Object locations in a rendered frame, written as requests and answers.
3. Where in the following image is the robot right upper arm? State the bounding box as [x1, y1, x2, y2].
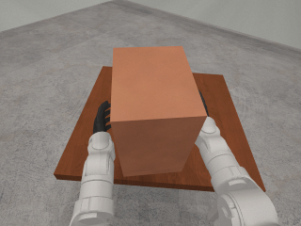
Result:
[217, 187, 280, 226]

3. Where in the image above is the carton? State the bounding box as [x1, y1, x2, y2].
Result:
[110, 46, 208, 177]

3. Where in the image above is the robot left hand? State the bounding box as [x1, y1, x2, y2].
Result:
[93, 101, 111, 134]

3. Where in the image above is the left robot forearm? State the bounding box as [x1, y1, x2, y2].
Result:
[69, 131, 116, 226]

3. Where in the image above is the table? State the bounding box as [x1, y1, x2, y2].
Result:
[54, 66, 266, 222]

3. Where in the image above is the robot right hand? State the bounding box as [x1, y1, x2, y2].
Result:
[198, 91, 210, 117]

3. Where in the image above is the right robot forearm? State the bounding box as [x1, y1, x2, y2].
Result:
[195, 116, 278, 222]

